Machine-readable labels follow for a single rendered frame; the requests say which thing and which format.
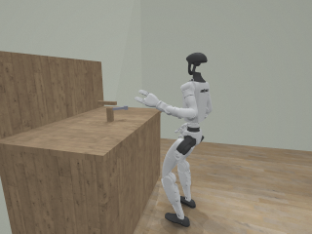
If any robot right thigh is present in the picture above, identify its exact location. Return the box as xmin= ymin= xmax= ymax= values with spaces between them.
xmin=177 ymin=136 xmax=204 ymax=173

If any counter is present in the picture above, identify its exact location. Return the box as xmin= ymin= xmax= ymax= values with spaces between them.
xmin=0 ymin=51 xmax=162 ymax=234

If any left robot forearm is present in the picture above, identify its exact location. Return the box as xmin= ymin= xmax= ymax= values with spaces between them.
xmin=156 ymin=100 xmax=196 ymax=119

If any right robot upper arm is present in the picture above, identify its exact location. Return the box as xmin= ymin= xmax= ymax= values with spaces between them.
xmin=205 ymin=82 xmax=213 ymax=115

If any right robot foot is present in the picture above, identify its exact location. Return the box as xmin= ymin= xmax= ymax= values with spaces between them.
xmin=180 ymin=196 xmax=196 ymax=209

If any robot left hand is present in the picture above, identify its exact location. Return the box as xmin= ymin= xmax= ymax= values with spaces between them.
xmin=135 ymin=90 xmax=159 ymax=108

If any left robot upper arm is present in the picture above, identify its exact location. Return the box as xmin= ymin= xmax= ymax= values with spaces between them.
xmin=180 ymin=81 xmax=198 ymax=121

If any robot right hand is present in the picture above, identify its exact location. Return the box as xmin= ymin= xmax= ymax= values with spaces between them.
xmin=175 ymin=123 xmax=188 ymax=138

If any tap lever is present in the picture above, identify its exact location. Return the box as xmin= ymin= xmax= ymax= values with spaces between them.
xmin=112 ymin=105 xmax=129 ymax=111

